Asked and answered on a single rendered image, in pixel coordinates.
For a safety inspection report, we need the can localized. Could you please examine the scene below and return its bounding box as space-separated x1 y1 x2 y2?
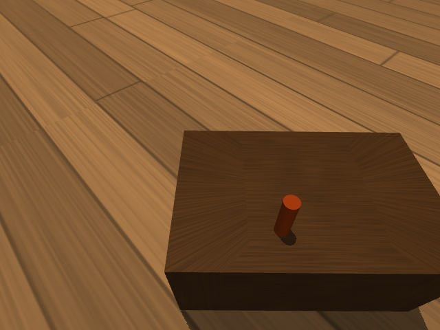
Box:
274 195 301 237

